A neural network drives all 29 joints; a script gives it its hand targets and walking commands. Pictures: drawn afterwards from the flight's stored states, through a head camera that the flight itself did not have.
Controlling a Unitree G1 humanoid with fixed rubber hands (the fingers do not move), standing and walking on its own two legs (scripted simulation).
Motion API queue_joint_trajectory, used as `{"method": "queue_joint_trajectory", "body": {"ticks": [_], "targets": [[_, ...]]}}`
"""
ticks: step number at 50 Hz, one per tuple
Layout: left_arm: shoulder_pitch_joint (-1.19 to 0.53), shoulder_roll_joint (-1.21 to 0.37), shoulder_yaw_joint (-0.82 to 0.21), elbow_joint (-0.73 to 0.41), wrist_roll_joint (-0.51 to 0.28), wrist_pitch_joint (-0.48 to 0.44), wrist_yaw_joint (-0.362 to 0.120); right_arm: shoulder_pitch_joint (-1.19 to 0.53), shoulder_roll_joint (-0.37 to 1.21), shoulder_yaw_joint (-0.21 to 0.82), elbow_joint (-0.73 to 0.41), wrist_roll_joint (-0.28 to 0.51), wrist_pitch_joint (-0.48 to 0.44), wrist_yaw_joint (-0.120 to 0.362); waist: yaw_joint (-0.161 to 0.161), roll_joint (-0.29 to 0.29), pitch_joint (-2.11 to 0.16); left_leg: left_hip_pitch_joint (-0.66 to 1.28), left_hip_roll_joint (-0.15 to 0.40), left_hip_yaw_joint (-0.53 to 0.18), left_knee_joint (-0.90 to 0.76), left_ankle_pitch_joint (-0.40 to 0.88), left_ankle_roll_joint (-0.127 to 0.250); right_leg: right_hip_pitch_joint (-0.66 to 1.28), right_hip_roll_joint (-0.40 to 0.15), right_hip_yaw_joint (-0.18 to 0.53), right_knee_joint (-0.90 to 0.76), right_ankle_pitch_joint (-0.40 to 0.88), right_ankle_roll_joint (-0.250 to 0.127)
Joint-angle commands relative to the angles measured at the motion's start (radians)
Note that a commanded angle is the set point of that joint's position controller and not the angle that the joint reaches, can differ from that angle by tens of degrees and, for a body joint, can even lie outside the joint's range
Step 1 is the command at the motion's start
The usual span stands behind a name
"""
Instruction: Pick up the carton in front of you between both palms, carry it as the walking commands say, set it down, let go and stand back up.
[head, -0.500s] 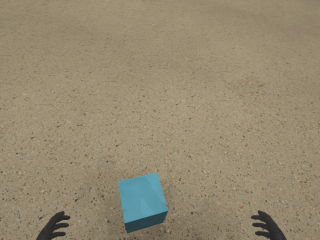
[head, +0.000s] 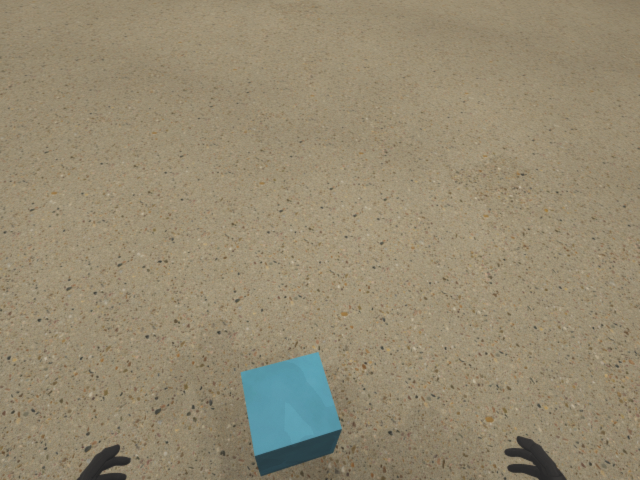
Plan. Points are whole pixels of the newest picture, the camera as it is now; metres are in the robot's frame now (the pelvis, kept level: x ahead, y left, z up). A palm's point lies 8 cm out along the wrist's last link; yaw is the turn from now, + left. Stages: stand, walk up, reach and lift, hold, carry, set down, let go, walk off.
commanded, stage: stand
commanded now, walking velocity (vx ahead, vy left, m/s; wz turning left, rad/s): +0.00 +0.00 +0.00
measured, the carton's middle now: (289, 414) +0.37 +0.05 -0.65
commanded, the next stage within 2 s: none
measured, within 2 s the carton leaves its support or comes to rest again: neither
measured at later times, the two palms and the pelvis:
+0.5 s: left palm out of the picture +0.07 +0.30 -0.11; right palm out of the picture +0.08 -0.31 -0.09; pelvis -0.01 -0.01 +0.00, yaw +0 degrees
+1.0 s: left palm out of the picture +0.06 +0.30 -0.11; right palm out of the picture +0.08 -0.32 -0.09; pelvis -0.02 -0.01 +0.00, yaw +1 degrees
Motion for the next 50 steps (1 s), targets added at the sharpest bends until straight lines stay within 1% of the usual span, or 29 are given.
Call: {"method": "queue_joint_trajectory", "body": {"ticks": [1,10,17,33,50], "targets": [[-0.014,0.140,0.029,-0.034,-0.001,-0.013,0.003,-0.032,-0.173,-0.035,-0.037,0.001,-0.011,-0.003,0.000,0.039,-0.034,0.062,0.097,-0.087,-0.081,0.250,0.011,-0.050,-0.052,0.023,-0.058,0.226,-0.030],[-0.017,0.155,0.023,0.013,-0.002,-0.016,-0.002,-0.044,-0.188,-0.028,0.005,0.005,-0.013,0.000,0.001,0.039,-0.017,0.062,0.102,-0.094,-0.109,0.193,0.011,-0.051,-0.060,0.031,-0.086,0.196,-0.034],[-0.020,0.165,0.020,0.043,-0.003,-0.018,-0.004,-0.052,-0.198,-0.024,0.031,0.007,-0.014,0.002,0.002,0.037,-0.011,0.063,0.106,-0.098,-0.121,0.175,0.010,-0.051,-0.065,0.035,-0.100,0.188,-0.037],[-0.035,0.181,0.017,0.089,-0.007,-0.019,-0.009,-0.067,-0.213,-0.016,0.075,0.012,-0.016,0.005,0.005,0.038,-0.013,0.066,0.111,-0.106,-0.130,0.184,0.009,-0.045,-0.071,0.035,-0.116,0.186,-0.042],[-0.053,0.191,0.017,0.116,-0.010,-0.018,-0.013,-0.081,-0.224,-0.015,0.097,0.015,-0.016,0.007,0.007,0.042,-0.019,0.058,0.114,-0.114,-0.125,0.200,0.010,-0.038,-0.074,0.028,-0.117,0.186,-0.046]]}}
